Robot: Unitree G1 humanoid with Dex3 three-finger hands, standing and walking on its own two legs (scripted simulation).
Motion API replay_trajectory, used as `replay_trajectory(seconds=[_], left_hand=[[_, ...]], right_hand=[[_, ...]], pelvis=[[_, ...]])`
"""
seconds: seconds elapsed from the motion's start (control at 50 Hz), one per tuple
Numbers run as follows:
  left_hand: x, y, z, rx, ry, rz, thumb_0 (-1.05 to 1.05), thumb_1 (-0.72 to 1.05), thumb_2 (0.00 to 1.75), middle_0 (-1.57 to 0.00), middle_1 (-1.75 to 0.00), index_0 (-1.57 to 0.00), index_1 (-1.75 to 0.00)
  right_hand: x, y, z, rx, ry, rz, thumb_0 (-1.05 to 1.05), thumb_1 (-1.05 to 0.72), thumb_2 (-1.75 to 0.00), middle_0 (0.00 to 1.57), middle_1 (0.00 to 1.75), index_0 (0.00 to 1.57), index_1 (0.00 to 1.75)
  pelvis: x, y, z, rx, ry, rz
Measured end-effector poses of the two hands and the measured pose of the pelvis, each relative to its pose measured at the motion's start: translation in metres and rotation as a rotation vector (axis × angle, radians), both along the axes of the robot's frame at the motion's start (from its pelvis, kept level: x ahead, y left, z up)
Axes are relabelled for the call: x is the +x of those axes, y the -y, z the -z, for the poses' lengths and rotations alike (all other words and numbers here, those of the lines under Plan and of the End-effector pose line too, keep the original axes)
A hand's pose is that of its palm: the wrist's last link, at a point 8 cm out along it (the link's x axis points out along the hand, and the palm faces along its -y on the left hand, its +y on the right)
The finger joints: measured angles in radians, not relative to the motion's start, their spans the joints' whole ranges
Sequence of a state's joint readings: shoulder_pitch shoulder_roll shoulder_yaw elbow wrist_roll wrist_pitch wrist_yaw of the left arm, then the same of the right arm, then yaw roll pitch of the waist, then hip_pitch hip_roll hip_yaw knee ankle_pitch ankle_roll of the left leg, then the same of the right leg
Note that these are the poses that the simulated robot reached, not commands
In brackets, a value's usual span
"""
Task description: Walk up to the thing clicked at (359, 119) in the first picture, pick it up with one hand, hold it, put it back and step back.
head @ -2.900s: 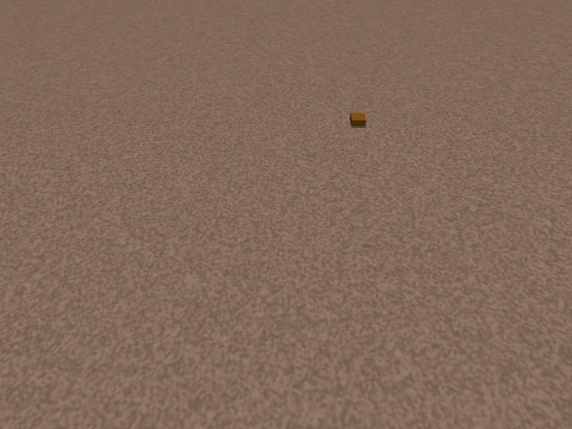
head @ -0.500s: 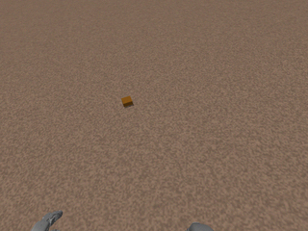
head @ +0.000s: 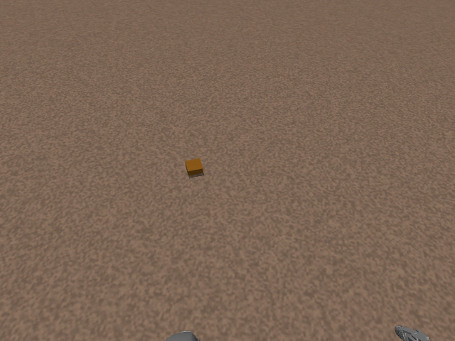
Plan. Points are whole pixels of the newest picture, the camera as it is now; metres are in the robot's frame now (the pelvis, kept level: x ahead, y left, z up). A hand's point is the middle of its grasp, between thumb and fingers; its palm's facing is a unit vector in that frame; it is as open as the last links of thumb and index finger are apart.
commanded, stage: walk up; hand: left
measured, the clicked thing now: (194, 166) +1.09 +0.23 -0.73
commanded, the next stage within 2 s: none
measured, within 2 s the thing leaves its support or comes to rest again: neither
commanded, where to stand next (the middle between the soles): +0.71 +0.00 m, yaw +0 degrees
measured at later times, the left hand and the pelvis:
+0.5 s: hand (135, 240) +0.33 +0.23 -0.11, palm faces -0.05 -0.91 -0.40, open 7.4 cm; pelvis +0.21 -0.03 +0.01, yaw -1 degrees
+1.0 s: hand (120, 214) +0.42 +0.30 -0.15, palm faces -0.03 -0.94 -0.35, open 7.4 cm; pelvis +0.39 +0.02 +0.01, yaw +1 degrees
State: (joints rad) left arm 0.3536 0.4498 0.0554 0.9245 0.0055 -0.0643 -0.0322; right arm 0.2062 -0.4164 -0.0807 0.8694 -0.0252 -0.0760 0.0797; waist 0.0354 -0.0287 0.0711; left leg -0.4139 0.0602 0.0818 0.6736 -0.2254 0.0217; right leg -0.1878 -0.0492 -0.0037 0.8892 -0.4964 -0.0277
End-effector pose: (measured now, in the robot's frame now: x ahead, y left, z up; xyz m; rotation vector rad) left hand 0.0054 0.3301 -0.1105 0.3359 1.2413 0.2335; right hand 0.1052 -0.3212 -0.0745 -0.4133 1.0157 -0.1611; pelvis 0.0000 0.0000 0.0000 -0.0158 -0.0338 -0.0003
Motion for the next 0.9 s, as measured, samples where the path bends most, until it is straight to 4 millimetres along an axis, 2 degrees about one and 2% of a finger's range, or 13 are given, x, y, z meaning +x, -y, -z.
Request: replay_trajectory(seconds=[0.04,0.12,0.22,0.34,0.42,0.46,0.5,0.56,0.66,0.78,0.9], left_hand=[[0.029,-0.001,-0.002,-0.01,0.002,0.032,0.01,0.91,0.9,-0.2,-0.3,-0.2,-0.3],[0.094,-0.001,-0.012,-0.035,0.069,0.071,0.01,0.91,0.9,-0.2,-0.3,-0.2,-0.3],[0.163,0.003,-0.024,-0.044,0.125,0.107,0.01,0.91,0.9,-0.2,-0.3,-0.2,-0.3],[0.24,0.02,-0.034,-0.024,0.133,0.149,0.01,0.91,0.9,-0.2,-0.3,-0.2,-0.3],[0.291,0.037,-0.034,0.014,0.168,0.159,0.01,0.91,0.9,-0.2,-0.3,-0.2,-0.3],[0.309,0.046,-0.036,0.027,0.198,0.156,0.01,0.91,0.9,-0.2,-0.3,-0.2,-0.3],[0.32,0.053,-0.042,0.026,0.224,0.138,0.0,0.91,0.9,-0.2,-0.3,-0.2,-0.3],[0.325,0.059,-0.052,0.024,0.225,0.111,0.0,0.91,0.9,-0.21,-0.3,-0.21,-0.3],[0.327,0.053,-0.055,0.028,0.169,0.088,0.0,0.9,0.9,-0.21,-0.3,-0.21,-0.3],[0.337,0.027,-0.042,0.021,0.132,0.037,0.01,0.9,0.9,-0.21,-0.3,-0.21,-0.3],[0.367,-0.01,-0.007,0.002,0.071,0.009,0.01,0.9,0.9,-0.21,-0.3,-0.21,-0.3]], right_hand=[[0.01,-0.008,-0.005,0.009,0.019,0.033,0.01,-0.91,-0.9,0.2,0.3,0.2,0.3],[0.016,-0.019,-0.013,0.019,-0.012,0.072,0.01,-0.91,-0.9,0.2,0.3,0.2,0.3],[0.024,-0.018,-0.009,0.031,-0.084,0.107,0.01,-0.91,-0.9,0.2,0.3,0.2,0.3],[0.046,-0.003,0.011,0.059,-0.149,0.151,0.01,-0.9,-0.9,0.2,0.3,0.2,0.31],[0.077,0.017,0.036,0.074,-0.179,0.169,0.01,-0.9,-0.9,0.2,0.3,0.2,0.31],[0.098,0.021,0.043,0.082,-0.188,0.165,0.01,-0.91,-0.9,0.2,0.3,0.2,0.3],[0.121,0.022,0.043,0.091,-0.192,0.136,0.01,-0.91,-0.9,0.2,0.3,0.2,0.3],[0.161,0.023,0.036,0.103,-0.161,0.106,0.01,-0.91,-0.9,0.2,0.3,0.2,0.3],[0.218,0.024,0.023,0.102,-0.097,0.075,0.01,-0.91,-0.9,0.2,0.3,0.2,0.3],[0.272,0.014,0.012,0.065,-0.115,0.03,0.01,-0.91,-0.9,0.2,0.3,0.2,0.3],[0.331,-0.008,0.005,0.0,-0.074,0.018,0.01,-0.91,-0.9,0.2,0.3,0.2,0.3]], pelvis=[[0.017,-0.006,-0.005,-0.012,0.006,0.004],[0.051,-0.01,-0.017,0.005,0.016,0.005],[0.092,-0.01,-0.022,0.023,0.021,0.014],[0.145,0.002,-0.018,0.042,0.011,0.022],[0.186,0.019,-0.003,0.035,0.007,0.027],[0.2,0.027,-0.001,0.02,0.015,0.018],[0.214,0.031,-0.005,0.038,0.022,0.016],[0.233,0.032,-0.015,0.044,0.028,0.017],[0.264,0.03,-0.022,0.023,0.027,0.015],[0.305,0.017,-0.019,-0.007,0.021,-0.012],[0.356,-0.01,-0.002,0.001,0.014,-0.025]])
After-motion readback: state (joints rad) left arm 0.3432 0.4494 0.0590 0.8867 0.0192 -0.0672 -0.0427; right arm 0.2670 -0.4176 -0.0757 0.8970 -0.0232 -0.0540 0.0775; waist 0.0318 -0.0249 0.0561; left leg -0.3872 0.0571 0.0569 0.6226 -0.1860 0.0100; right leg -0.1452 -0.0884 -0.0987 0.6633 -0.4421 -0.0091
